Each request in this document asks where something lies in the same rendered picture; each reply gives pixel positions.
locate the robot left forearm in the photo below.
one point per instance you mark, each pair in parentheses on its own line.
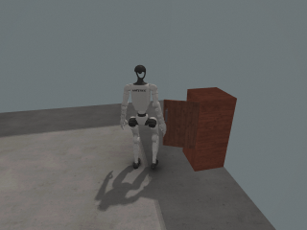
(123,112)

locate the left robot foot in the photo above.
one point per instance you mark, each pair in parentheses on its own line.
(136,165)

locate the right robot hand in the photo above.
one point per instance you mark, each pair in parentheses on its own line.
(163,127)

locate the left robot shin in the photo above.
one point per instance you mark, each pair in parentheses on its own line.
(135,148)

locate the robot left upper arm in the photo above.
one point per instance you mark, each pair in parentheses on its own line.
(126,95)

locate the left robot hand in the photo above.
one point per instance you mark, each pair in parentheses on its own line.
(123,123)

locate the robot right upper arm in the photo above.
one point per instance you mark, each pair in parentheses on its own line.
(154,89)

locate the robot right forearm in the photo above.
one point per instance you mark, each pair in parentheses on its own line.
(159,113)

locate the handle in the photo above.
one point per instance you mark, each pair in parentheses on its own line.
(166,115)

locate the cupboard door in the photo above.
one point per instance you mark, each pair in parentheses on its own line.
(182,123)

